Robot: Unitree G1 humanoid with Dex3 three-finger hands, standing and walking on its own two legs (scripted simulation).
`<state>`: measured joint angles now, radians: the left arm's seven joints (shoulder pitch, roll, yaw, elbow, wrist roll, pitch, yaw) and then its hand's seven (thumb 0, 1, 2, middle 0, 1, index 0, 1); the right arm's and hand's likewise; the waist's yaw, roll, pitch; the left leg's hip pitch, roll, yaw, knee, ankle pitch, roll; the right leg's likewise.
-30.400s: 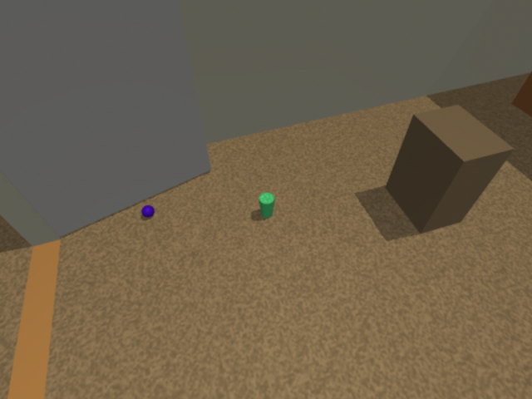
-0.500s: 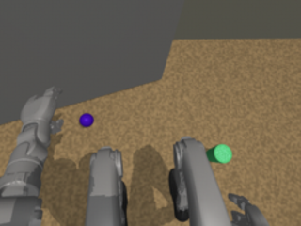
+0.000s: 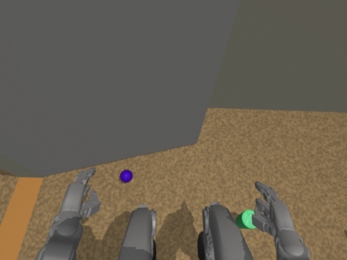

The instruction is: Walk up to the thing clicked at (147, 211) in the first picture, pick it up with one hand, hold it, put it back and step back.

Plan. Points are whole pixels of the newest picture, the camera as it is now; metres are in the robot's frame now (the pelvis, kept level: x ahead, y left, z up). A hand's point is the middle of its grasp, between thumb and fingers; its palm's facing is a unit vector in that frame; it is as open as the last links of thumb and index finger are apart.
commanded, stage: home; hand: left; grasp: from above
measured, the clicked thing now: (126, 176) +0.46 +0.23 -0.57
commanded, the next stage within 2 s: none
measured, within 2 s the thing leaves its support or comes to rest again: neither
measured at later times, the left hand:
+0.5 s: hand (76, 212) +0.21 +0.18 +0.07, palm faces +0.09 -0.98 -0.20, open 7.4 cm
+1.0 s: hand (76, 214) +0.21 +0.19 +0.07, palm faces +0.08 -0.98 -0.19, open 7.4 cm
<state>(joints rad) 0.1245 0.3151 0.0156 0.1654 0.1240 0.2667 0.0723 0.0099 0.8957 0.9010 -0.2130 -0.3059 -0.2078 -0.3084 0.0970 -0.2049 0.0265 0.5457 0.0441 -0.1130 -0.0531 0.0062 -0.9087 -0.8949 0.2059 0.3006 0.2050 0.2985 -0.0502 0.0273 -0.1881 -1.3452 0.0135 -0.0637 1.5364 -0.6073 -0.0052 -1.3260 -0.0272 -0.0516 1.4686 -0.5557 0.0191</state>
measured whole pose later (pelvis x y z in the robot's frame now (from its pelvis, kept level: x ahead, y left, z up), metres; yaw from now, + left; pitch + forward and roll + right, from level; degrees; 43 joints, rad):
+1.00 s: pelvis +0.05 +0.00 +0.12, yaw +1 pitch +9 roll -3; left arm 0.49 0.22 0.03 -0.11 -0.06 0.44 0.02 0.01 0.91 0.90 -0.20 -0.30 -0.20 -0.30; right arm 0.29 -0.21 0.04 0.56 0.01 -0.25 -0.18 0.01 -0.91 -0.89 0.21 0.30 0.21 0.30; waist -0.04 0.04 -0.16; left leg -0.67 0.03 -0.05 1.01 -0.50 0.00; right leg -0.64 -0.01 -0.06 0.93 -0.44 0.02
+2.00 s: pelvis +0.06 +0.00 +0.11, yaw +1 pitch +9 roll -3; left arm 0.50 0.23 0.03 -0.13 -0.06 0.44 0.02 0.01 0.91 0.90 -0.20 -0.30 -0.20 -0.30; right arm 0.29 -0.22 0.02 0.55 0.01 -0.25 -0.18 0.01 -0.91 -0.90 0.21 0.30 0.21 0.30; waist -0.04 0.04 -0.16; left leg -0.67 0.03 -0.05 1.02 -0.51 -0.01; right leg -0.65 -0.01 -0.06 0.94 -0.45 0.02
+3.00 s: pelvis +0.05 +0.01 +0.17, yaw +2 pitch -3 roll +0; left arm 0.23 0.28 0.04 1.00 0.03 0.02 0.03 0.01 0.91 0.90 -0.20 -0.30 -0.20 -0.30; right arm 0.19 -0.27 -0.04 1.01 -0.04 -0.01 -0.02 0.01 -0.91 -0.90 0.21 0.30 0.20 0.30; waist 0.03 0.00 0.06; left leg -0.20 -0.02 -0.02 0.55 -0.29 0.01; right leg -0.20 -0.05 -0.03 0.53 -0.26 0.04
